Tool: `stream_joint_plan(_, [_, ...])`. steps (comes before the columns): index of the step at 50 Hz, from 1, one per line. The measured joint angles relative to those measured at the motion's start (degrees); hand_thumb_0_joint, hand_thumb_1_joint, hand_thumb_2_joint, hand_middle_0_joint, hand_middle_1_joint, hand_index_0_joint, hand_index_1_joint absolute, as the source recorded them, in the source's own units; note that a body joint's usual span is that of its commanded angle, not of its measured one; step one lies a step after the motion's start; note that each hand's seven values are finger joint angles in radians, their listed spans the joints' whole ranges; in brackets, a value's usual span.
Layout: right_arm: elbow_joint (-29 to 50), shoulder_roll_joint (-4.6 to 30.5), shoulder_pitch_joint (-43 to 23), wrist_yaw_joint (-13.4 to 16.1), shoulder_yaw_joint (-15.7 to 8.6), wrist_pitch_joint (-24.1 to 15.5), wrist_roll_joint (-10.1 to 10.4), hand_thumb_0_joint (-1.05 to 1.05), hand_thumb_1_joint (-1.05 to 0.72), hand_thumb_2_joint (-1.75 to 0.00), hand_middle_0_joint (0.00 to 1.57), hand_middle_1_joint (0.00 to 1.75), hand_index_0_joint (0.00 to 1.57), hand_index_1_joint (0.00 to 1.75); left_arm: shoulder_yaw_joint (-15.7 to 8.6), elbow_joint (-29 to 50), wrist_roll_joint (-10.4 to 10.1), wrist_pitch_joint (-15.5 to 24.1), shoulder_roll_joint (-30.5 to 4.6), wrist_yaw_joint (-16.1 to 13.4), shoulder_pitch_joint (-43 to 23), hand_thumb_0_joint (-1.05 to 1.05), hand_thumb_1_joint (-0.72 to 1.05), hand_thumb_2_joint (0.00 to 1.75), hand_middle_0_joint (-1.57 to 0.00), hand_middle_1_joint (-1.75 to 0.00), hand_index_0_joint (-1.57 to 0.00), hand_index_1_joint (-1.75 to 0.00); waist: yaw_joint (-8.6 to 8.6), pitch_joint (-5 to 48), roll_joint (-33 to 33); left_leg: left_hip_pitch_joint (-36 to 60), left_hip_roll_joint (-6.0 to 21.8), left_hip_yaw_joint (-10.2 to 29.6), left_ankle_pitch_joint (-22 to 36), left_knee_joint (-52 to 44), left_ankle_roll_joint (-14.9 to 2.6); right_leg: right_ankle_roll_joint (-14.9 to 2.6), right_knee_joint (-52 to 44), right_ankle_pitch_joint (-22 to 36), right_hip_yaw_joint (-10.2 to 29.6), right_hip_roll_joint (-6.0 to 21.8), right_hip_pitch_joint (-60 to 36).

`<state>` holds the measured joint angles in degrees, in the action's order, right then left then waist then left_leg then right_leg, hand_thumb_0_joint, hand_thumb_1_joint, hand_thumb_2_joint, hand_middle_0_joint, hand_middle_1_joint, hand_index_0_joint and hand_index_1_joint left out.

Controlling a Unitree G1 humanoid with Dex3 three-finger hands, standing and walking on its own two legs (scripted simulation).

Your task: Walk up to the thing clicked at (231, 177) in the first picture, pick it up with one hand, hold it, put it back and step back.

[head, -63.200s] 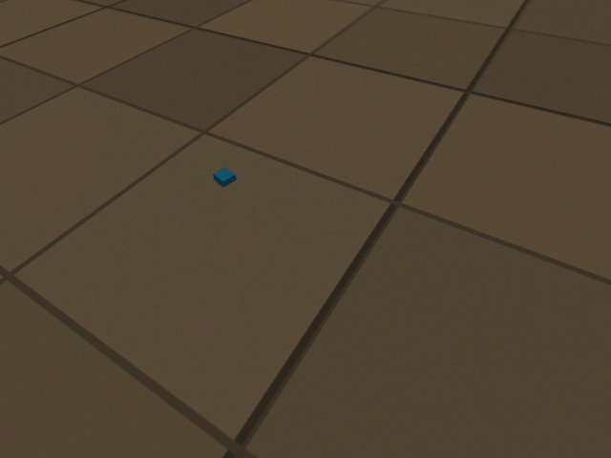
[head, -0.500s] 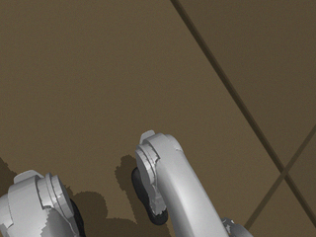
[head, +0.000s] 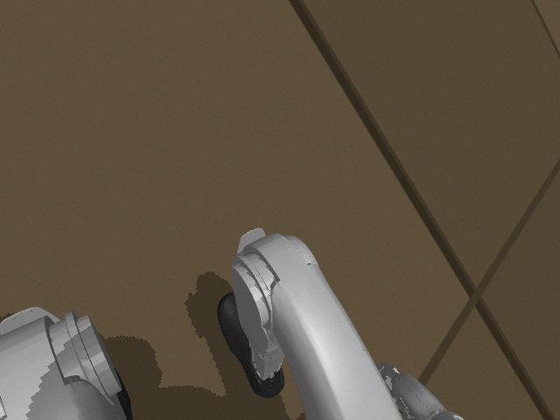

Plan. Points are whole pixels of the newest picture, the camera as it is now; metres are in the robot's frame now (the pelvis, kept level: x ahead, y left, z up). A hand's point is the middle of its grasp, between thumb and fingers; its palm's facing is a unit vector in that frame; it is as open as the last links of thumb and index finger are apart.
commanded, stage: rest palm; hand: left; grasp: from above
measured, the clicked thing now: out of the picture +0.52 +0.35 -0.30
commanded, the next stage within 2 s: close in 1.62 s
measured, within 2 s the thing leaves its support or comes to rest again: neither
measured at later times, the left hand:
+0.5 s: hand out of the picture +0.49 +0.34 -0.24, palm faces -0.45 -0.12 -0.89, open 13.0 cm
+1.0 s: hand out of the picture +0.49 +0.34 -0.25, palm faces -0.44 -0.12 -0.89, open 13.1 cm
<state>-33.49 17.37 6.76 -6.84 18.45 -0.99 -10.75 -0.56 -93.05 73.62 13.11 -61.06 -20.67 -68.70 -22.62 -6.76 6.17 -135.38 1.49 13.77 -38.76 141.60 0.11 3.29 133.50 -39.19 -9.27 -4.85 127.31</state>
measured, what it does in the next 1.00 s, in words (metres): stands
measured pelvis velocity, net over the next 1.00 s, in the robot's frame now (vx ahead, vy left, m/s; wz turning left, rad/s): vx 0.00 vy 0.00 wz -0.04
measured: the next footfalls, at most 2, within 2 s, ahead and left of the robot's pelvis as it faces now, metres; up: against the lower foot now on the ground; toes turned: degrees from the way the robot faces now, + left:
none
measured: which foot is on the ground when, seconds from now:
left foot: down 0.00-1.00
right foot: down 0.00-1.00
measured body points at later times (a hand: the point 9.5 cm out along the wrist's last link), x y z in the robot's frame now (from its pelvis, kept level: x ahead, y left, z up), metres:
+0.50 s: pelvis +0.00 +0.00 -0.01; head +0.29 +0.13 +0.31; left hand +0.51 +0.34 -0.19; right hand +0.05 -0.25 -0.06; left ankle +0.07 +0.13 -0.29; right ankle +0.11 -0.12 -0.29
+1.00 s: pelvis +0.00 +0.00 -0.01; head +0.29 +0.14 +0.30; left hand +0.50 +0.34 -0.20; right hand +0.05 -0.24 -0.06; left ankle +0.07 +0.13 -0.29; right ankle +0.11 -0.12 -0.29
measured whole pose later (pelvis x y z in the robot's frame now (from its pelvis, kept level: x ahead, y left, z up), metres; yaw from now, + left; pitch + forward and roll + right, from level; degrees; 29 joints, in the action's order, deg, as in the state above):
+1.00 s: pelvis +0.00 +0.00 -0.01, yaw -2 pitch +28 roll -16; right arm -33.3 19.5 4.7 -8.4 22.7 -8.2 -13.0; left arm -0.5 -97.5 72.6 13.4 -65.8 -29.0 -68.3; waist -24.0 -11.7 9.9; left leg -134.6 2.0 16.5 -40.1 144.6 0.1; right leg 3.8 134.2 -39.1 -11.2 -6.0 126.1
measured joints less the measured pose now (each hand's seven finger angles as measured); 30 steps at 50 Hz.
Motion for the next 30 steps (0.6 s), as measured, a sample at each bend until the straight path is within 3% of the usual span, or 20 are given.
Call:
stream_joint_plan(16, [-0.49, 1.02, 0.28, -0.32, 2.57, -2.99, -1.54, 0.00, -0.91, -0.89, 0.21, 0.30, 0.20, 0.30, -1.07, -3.02, 1.05, 1.09, -2.75, -5.82, 0.64, 0.00, -0.30, 0.80, -0.19, -0.98, -0.25, -0.92, -0.96, -2.67, 2.23, -0.09, 0.26, 1.42, -0.53, 2.03, 0.08, 0.13, 0.96, 0.28, -1.03, -0.71, -0.05])
stream_joint_plan(30, [-0.25, 1.52, -1.15, -1.18, 3.32, -5.87, -2.00, 0.00, -0.91, -0.89, 0.21, 0.30, 0.20, 0.30, -1.05, -3.63, -0.19, -0.15, -3.91, -6.42, 0.52, 0.00, -0.33, 0.81, -0.19, -0.96, -0.24, -0.92, -1.30, -3.80, 3.17, 0.17, 0.41, 2.25, -1.24, 2.85, 0.16, 0.38, 1.17, 0.04, -1.61, -1.04, -0.38])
